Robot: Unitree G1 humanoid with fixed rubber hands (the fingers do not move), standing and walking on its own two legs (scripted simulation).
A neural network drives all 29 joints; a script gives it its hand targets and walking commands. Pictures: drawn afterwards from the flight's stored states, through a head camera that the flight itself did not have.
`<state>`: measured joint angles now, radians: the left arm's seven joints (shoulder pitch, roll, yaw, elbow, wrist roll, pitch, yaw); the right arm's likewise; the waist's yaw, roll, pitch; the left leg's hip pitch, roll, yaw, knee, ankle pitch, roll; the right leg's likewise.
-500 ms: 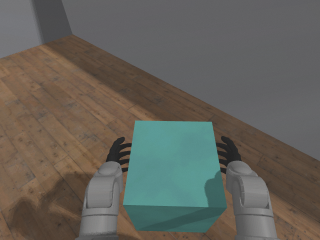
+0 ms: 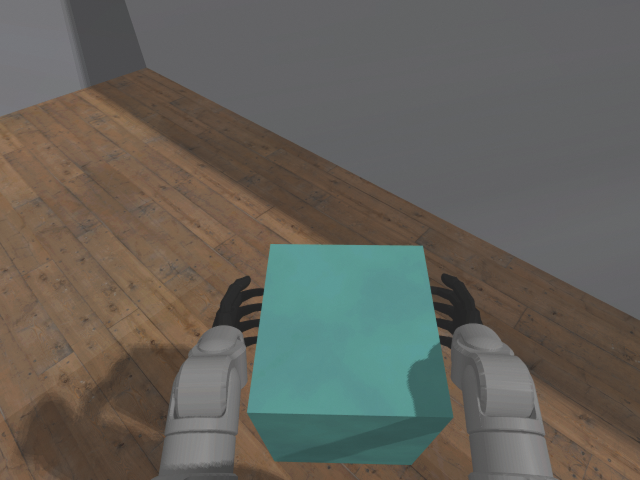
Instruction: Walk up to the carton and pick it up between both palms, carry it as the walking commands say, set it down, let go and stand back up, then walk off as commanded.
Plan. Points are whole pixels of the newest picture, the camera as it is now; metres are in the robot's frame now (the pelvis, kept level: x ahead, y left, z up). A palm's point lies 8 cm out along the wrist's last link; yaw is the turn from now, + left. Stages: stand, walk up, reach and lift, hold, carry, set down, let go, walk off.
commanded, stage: carry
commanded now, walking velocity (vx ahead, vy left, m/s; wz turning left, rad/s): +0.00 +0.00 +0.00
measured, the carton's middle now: (344, 359) +0.29 +0.00 -0.03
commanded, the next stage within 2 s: none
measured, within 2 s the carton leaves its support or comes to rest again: neither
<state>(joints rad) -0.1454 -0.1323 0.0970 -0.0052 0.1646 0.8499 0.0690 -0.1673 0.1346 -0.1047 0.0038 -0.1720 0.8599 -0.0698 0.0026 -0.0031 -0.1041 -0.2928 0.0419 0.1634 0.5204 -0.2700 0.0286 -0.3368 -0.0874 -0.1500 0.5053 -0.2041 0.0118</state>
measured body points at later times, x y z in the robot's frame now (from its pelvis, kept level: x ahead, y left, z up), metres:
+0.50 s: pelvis +0.00 +0.00 +0.00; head -0.02 +0.00 +0.45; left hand +0.29 +0.15 +0.04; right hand +0.29 -0.14 +0.05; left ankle +0.00 +0.10 -0.74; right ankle +0.03 -0.13 -0.74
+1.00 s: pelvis -0.01 +0.00 +0.00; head -0.01 +0.01 +0.45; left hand +0.28 +0.15 +0.07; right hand +0.28 -0.14 +0.07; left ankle +0.00 +0.10 -0.74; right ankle +0.03 -0.13 -0.74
